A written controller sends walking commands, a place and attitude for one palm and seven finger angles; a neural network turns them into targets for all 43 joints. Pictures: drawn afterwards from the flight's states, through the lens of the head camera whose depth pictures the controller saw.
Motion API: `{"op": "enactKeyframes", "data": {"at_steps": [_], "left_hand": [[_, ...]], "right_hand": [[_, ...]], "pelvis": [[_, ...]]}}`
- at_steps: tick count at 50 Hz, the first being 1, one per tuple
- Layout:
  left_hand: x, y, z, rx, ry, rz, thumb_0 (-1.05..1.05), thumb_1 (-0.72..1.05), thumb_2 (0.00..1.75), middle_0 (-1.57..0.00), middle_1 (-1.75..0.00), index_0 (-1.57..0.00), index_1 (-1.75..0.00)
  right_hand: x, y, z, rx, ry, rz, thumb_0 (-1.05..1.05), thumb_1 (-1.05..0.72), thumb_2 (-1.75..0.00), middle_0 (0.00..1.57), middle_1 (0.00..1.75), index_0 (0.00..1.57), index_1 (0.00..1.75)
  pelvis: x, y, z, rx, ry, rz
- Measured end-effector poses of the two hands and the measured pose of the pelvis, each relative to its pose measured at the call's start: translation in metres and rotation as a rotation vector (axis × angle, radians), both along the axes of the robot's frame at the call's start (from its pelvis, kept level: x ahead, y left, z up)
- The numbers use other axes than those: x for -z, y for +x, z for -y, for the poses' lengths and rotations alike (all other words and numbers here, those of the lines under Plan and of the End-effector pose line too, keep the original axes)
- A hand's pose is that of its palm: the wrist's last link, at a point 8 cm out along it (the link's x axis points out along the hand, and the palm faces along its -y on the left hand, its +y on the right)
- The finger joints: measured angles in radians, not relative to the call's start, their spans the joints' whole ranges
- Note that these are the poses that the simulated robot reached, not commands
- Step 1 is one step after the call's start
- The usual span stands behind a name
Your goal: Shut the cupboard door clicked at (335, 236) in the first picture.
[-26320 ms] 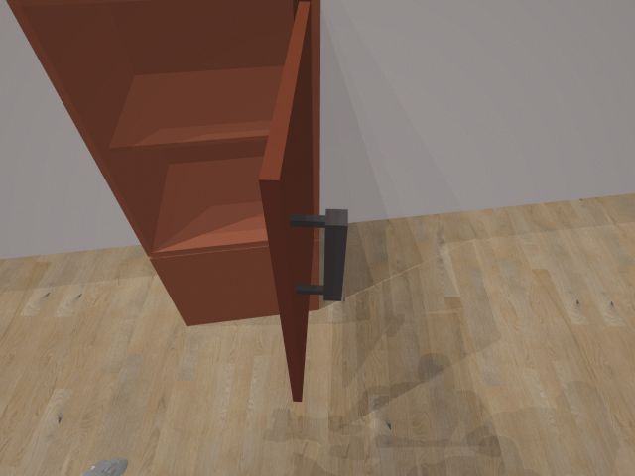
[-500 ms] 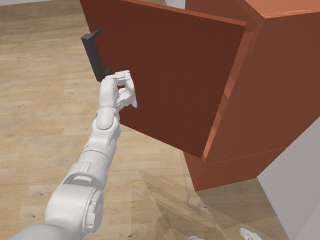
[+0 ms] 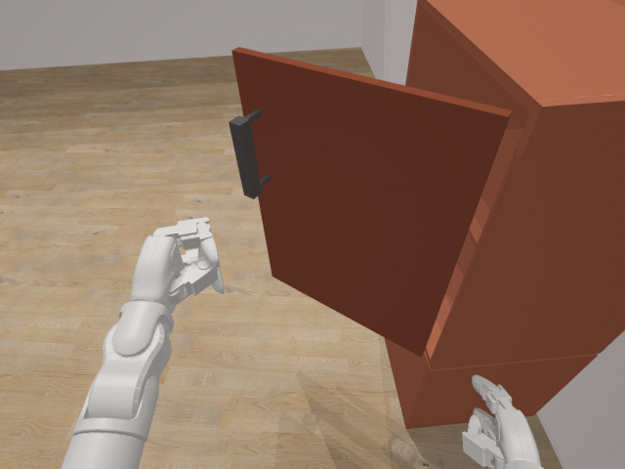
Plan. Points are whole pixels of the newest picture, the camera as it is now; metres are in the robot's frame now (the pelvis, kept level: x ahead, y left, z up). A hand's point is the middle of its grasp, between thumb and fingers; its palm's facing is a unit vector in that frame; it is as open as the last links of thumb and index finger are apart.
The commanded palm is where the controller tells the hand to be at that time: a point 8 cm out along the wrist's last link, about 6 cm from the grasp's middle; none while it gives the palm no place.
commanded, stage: draw the hand back to the body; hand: left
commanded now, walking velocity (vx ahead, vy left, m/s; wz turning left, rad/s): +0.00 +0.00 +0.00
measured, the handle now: (254, 154) +0.62 +0.16 +0.09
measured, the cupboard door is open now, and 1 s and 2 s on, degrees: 51 51 51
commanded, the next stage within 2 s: step back with the hand held close in 1.00 s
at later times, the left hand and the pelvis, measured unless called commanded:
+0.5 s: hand (85, 314) +0.23 +0.26 +0.15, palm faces +0.37 -0.85 -0.37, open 5.2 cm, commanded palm +0.18 +0.30 +0.17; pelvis +0.02 +0.02 +0.01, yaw +1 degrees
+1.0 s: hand (39, 337) +0.20 +0.28 +0.16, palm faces +0.47 -0.79 -0.39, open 7.4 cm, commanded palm +0.15 +0.31 +0.18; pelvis +0.01 +0.01 +0.01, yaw +1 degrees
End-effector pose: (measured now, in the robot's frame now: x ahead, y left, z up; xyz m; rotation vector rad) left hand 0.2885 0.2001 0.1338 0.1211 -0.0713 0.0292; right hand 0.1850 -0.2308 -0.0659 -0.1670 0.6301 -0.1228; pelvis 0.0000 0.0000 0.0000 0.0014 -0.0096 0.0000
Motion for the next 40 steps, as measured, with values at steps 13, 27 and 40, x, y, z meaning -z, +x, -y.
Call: {"op": "enactKeyframes", "data": {"at_steps": [13,27,40], "left_hand": [[-0.017,-0.057,-0.049,-0.212,0.160,0.025,0.02,0.89,0.90,-0.93,-1.09,-0.93,-1.09],[-0.036,-0.105,-0.102,-0.377,0.295,0.033,0.01,0.89,0.90,-0.56,-0.68,-0.55,-0.67],[-0.045,-0.142,-0.123,-0.503,0.329,0.066,0.01,0.89,0.90,-0.26,-0.36,-0.26,-0.36]], "right_hand": [[0.006,0.014,-0.045,-0.108,0.027,-0.063,0.01,-0.90,-0.90,0.20,0.30,0.20,0.30],[0.020,-0.008,-0.031,-0.045,0.006,-0.142,0.01,-0.90,-0.90,0.20,0.30,0.20,0.30],[0.009,0.004,-0.028,-0.066,-0.024,-0.066,0.01,-0.90,-0.90,0.20,0.30,0.20,0.30]], "pelvis": [[-0.008,0.011,-0.010,-0.016,-0.007,0.046],[-0.008,0.018,-0.017,-0.009,-0.014,0.046],[-0.007,0.010,-0.017,-0.018,-0.011,0.057]]}}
